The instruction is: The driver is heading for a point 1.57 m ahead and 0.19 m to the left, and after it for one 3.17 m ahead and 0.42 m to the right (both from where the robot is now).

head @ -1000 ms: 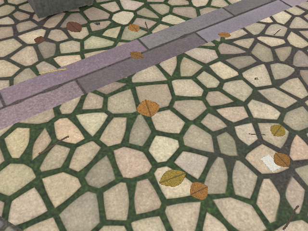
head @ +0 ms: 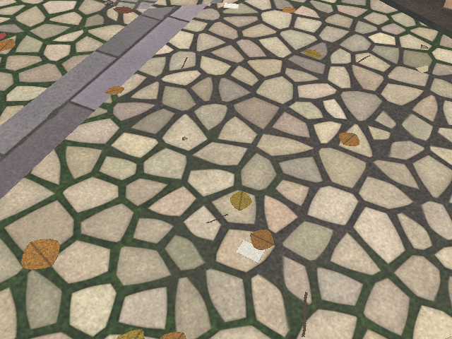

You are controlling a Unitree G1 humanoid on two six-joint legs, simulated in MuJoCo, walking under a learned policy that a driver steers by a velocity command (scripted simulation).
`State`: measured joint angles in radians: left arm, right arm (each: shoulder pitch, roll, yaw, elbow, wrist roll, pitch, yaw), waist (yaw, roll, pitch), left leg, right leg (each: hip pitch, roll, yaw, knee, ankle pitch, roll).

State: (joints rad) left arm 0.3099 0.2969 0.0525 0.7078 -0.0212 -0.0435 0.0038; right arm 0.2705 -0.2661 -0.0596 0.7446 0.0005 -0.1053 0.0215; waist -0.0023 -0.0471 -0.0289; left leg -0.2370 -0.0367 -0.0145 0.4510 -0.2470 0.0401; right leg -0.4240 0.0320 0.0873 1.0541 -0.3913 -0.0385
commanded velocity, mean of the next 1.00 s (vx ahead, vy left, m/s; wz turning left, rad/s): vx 0.49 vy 0.00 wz -0.04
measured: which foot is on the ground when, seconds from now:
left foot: down 0.00-0.36, up 0.38-0.84, down 0.86-1.00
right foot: up 0.00-0.32, down 0.34-0.86, up 0.88-1.00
